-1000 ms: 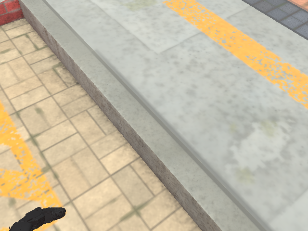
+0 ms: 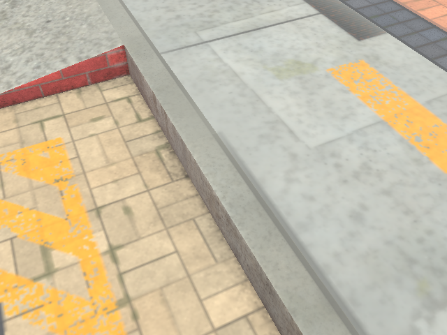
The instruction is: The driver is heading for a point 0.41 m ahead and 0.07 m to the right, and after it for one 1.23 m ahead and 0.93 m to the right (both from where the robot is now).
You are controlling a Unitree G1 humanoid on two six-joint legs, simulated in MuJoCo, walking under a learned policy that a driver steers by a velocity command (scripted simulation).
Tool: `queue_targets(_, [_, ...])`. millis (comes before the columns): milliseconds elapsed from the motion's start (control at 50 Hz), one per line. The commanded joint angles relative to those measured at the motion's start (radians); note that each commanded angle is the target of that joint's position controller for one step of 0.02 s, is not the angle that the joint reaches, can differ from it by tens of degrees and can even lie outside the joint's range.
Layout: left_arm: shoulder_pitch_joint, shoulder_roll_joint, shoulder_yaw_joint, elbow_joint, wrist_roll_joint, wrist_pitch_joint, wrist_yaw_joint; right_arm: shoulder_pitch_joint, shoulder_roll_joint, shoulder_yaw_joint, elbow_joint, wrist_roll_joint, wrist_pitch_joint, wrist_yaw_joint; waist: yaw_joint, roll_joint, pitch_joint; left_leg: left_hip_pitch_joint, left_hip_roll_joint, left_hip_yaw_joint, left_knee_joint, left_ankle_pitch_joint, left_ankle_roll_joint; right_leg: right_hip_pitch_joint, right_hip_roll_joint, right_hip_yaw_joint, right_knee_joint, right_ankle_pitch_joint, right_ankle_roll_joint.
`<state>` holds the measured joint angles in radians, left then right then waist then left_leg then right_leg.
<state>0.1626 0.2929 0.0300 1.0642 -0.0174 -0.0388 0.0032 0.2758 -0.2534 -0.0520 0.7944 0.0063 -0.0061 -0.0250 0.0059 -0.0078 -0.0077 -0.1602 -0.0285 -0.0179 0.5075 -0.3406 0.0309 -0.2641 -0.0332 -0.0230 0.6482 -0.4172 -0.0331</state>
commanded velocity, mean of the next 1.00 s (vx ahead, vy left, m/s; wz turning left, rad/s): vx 0.28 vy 0.00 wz -0.19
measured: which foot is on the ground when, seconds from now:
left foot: down 0.00-0.06, up 0.08-0.46, down 0.48-0.96, up 0.98-1.00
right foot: down 0.00-0.50, up 0.52-0.94, down 0.96-1.00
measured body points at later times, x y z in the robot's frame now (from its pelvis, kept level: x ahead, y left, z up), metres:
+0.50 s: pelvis +0.20 +0.01 -0.01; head +0.23 +0.02 +0.43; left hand +0.10 +0.25 -0.16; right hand +0.41 -0.21 -0.11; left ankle +0.31 +0.09 -0.74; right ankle +0.01 -0.11 -0.72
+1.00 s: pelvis +0.31 +0.02 -0.01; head +0.32 -0.01 +0.44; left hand +0.47 +0.24 -0.13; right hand +0.32 -0.25 -0.16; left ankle +0.30 +0.10 -0.71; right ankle +0.30 -0.05 -0.74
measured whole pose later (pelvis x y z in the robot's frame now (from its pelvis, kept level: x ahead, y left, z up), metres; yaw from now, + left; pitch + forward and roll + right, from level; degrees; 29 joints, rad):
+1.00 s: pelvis +0.31 +0.02 -0.01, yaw -15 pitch +0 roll +1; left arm 0.17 0.20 0.08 0.84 0.01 0.04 0.01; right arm 0.20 -0.25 -0.05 0.90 0.00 0.00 -0.04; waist 0.00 0.04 0.06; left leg -0.32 0.06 0.23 0.82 -0.45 0.01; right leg -0.31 0.04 -0.07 0.64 -0.32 -0.09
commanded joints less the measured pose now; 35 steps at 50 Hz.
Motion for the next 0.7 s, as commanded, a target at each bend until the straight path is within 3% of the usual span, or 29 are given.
queue_targets(20, [-0.035, 0.087, 0.019, -0.053, -0.019, -0.052, -0.02, -0.051, -0.17, -0.046, -0.055, 0.015, -0.03, -0.005, 0.025, 0.16, 0.112, -0.053, 0.268, -0.351, -0.279, -0.214, 0.159, -0.103, -0.017, 0.005, -0.067, -0.013, -0.066])
queue_targets(40, [0.056, 0.088, 0.025, -0.011, -0.015, -0.054, -0.022, -0.103, -0.16, -0.043, -0.065, 0.018, -0.029, -0.004, 0.073, 0.127, 0.082, -0.135, 0.208, -0.261, -0.235, -0.122, 0.121, 0.075, 0.009, -0.017, -0.178, 0.114, -0.065])
queue_targets(60, [0.182, 0.046, 0.016, 0.018, 0.065, -0.031, -0.021, -0.087, -0.105, -0.025, -0.042, -0.048, -0.027, 0.02, 0.11, 0.049, 0.061, -0.236, 0.127, -0.142, -0.097, -0.078, 0.091, 0.266, 0.011, 0.015, -0.268, 0.133, -0.053])
queue_targets(80, [0.294, 0.166, 0.048, 0.04, 0.08, -0.022, -0.013, -0.136, -0.033, -0.008, -0.082, -0.049, -0.034, 0.033, 0.143, -0.211, 0.058, -0.395, -0.019, 0.026, 0.186, -0.089, 0.026, 0.341, -0.2, 0.379, -0.44, -0.121, -0.119])
queue_targets(100, [0.365, 0.23, 0.066, 0.062, 0.066, -0.013, -0.014, -0.148, -0.076, -0.022, -0.104, -0.057, -0.038, 0.033, 0.148, -0.295, 0.099, -0.568, -0.05, 0.027, 0.38, -0.254, 0.031, 0.401, -0.345, 0.621, -0.513, -0.07, -0.198])
queue_targets(120, [0.305, 0.173, 0.053, 0.04, 0.059, -0.015, -0.013, -0.132, -0.103, -0.03, -0.076, -0.059, -0.041, 0.032, 0.106, -0.129, 0.138, -0.606, 0.007, -0.049, 0.494, -0.197, 0.05, 0.38, -0.333, 0.552, -0.477, -0.008, -0.209])
queue_targets(140, [0.235, 0.135, 0.045, 0.01, 0.052, -0.02, -0.009, -0.097, -0.09, -0.028, -0.051, -0.047, -0.048, 0.041, 0.065, -0.079, 0.127, -0.584, 0.043, -0.052, 0.514, -0.101, 0.051, 0.35, -0.286, 0.458, -0.468, 0.033, -0.189])
queue_targets(160, [0.192, 0.115, 0.041, -0.008, 0.049, -0.025, -0.004, -0.09, -0.087, -0.027, -0.044, -0.043, -0.054, 0.05, 0.04, -0.075, 0.111, -0.565, 0.071, -0.034, 0.509, -0.029, 0.045, 0.34, -0.253, 0.397, -0.488, 0.064, -0.169])
queue_targets(200, [0.189, 0.078, 0.031, -0.011, 0.043, -0.036, -0.001, -0.107, -0.075, -0.021, -0.034, -0.057, -0.048, 0.062, 0.036, -0.077, 0.087, -0.532, 0.082, 0.008, 0.497, 0.05, 0.016, 0.339, -0.205, 0.285, -0.501, 0.261, -0.155])
queue_targets(260, [0.268, 0.067, 0.027, 0.021, 0.036, -0.042, -0.001, -0.175, -0.041, -0.007, -0.06, -0.05, -0.036, 0.07, 0.044, -0.069, 0.088, -0.543, 0.084, 0.059, 0.42, 0.083, -0.021, 0.348, -0.196, 0.183, -0.481, 0.534, -0.156])
queue_targets(320, [0.283, 0.063, 0.024, 0.024, 0.035, -0.042, 0.002, -0.266, -0.019, 0.009, -0.09, -0.039, -0.034, 0.071, 0.057, -0.107, 0.103, -0.472, 0.076, 0.092, 0.26, 0.158, -0.018, 0.29, -0.17, 0.115, -0.486, 0.585, -0.137])
queue_targets(380, [0.29, 0.073, 0.027, 0.025, 0.034, -0.042, 0.0, -0.297, -0.029, 0.01, -0.098, -0.031, -0.029, 0.062, 0.05, -0.128, 0.114, -0.348, 0.052, 0.113, 0.133, 0.208, 0.012, 0.247, -0.181, 0.087, -0.475, 0.664, -0.119])
queue_targets(420, [0.276, 0.084, 0.029, 0.023, 0.03, -0.043, 0.002, -0.255, -0.045, 0.001, -0.083, -0.034, -0.032, 0.049, 0.015, -0.116, 0.097, -0.249, 0.027, 0.12, 0.096, 0.2, 0.049, 0.253, -0.198, 0.068, -0.401, 0.855, -0.104])
queue_targets(440, [0.266, 0.09, 0.031, 0.02, 0.028, -0.042, 0.004, -0.189, -0.058, -0.007, -0.059, -0.037, -0.037, 0.043, -0.019, -0.105, 0.058, -0.167, 0.004, 0.127, 0.071, 0.188, 0.069, 0.264, -0.191, 0.049, -0.303, 0.982, -0.094])
queue_targets(460, [0.253, 0.089, 0.031, 0.014, 0.024, -0.037, 0.005, -0.058, -0.068, -0.018, -0.008, -0.042, -0.046, 0.038, -0.079, -0.076, -0.007, -0.017, -0.023, 0.141, 0.008, 0.215, 0.09, 0.244, -0.163, 0.022, -0.145, 1.035, -0.078])
queue_targets(480, [0.264, 0.061, 0.023, 0.01, 0.019, -0.034, 0.005, 0.081, -0.095, -0.03, 0.038, -0.06, -0.061, 0.028, -0.126, -0.043, -0.073, 0.197, 0.03, 0.084, -0.027, 0.241, 0.111, 0.108, -0.115, 0.01, 0.064, 0.896, -0.057])
queue_targets(500, [0.317, -0.037, -0.002, -0.025, 0.004, -0.031, 0.003, 0.203, -0.188, -0.05, 0.053, -0.082, -0.072, 0.02, -0.132, 0.138, -0.205, 0.433, 0.333, -0.258, -0.065, 0.287, 0.163, -0.127, -0.012, -0.04, 0.401, 0.376, -0.019])
queue_targets(520, [0.391, -0.019, 0.015, -0.006, -0.003, -0.021, 0.014, 0.195, -0.244, -0.063, 0.06, -0.044, -0.054, 0.027, -0.098, 0.236, -0.273, 0.394, 0.488, -0.542, -0.201, 0.43, 0.266, -0.23, 0.115, -0.002, 0.669, -0.127, -0.012])
queue_targets(540, [0.345, 0.026, 0.031, -0.011, 0.024, -0.009, 0.018, 0.088, -0.191, -0.052, 0.046, -0.01, -0.048, 0.032, -0.052, 0.113, -0.159, 0.238, 0.454, -0.423, -0.2, 0.421, 0.268, -0.236, 0.041, 0.068, 0.738, -0.073, -0.023])
queue_targets(560, [0.284, -0.006, 0.027, -0.024, 0.031, -0.008, 0.013, -0.015, -0.098, -0.025, 0.031, -0.009, -0.054, 0.032, -0.025, 0.067, -0.028, 0.09, 0.402, -0.285, -0.226, 0.456, 0.252, -0.245, 0.006, 0.053, 0.717, -0.021, -0.025])
queue_targets(580, [0.269, -0.029, 0.028, -0.026, 0.031, -0.003, 0.01, -0.056, -0.046, -0.007, 0.035, -0.016, -0.061, 0.029, 0.002, 0.047, 0.028, 0.0, 0.351, -0.178, -0.254, 0.512, 0.21, -0.216, -0.021, 0.054, 0.652, 0.012, -0.025])
queue_targets(600, [0.264, -0.025, 0.034, -0.029, 0.039, 0.009, 0.008, -0.066, -0.023, 0.002, 0.046, -0.018, -0.067, 0.019, 0.023, 0.067, 0.046, -0.051, 0.316, -0.101, -0.265, 0.599, 0.18, -0.177, -0.036, 0.056, 0.595, 0.029, -0.021])
queue_targets(620, [0.276, -0.027, 0.038, -0.025, 0.045, 0.023, 0.006, -0.077, -0.02, 0.005, 0.05, -0.025, -0.074, 0.012, 0.038, 0.078, 0.035, -0.078, 0.296, -0.031, -0.255, 0.723, 0.173, -0.139, -0.019, 0.036, 0.595, 0.041, -0.012])
queue_targets(660, [0.27, -0.034, 0.048, -0.041, 0.04, 0.039, 0.003, -0.044, -0.039, 0.004, 0.065, -0.028, -0.088, 0.007, 0.052, 0.08, -0.009, -0.058, 0.298, 0.034, -0.233, 0.892, 0.183, -0.136, 0.006, 0.025, 0.572, 0.071, 0.0])
queue_targets(700, [0.225, -0.048, 0.05, -0.07, 0.04, 0.054, -0.001, -0.052, -0.052, 0.004, 0.063, -0.032, -0.086, -0.001, 0.055, 0.091, -0.018, -0.054, 0.293, 0.088, -0.229, 0.839, 0.187, -0.162, 0.01, 0.009, 0.514, 0.095, 0.018])
Keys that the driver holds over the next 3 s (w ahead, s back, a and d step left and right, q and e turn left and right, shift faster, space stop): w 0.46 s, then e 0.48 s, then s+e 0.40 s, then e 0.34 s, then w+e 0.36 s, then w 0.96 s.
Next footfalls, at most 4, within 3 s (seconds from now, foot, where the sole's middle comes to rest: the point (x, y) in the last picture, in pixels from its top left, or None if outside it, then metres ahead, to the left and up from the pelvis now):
0.48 left None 0.35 0.09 -0.77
0.96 right None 0.34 -0.06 -0.77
1.50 left None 0.31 0.18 -0.77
2.08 right None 0.14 0.02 -0.77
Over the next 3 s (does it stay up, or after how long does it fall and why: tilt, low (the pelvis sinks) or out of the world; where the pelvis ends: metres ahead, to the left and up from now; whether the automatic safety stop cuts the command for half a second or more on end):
stays up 0.52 -0.29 0.16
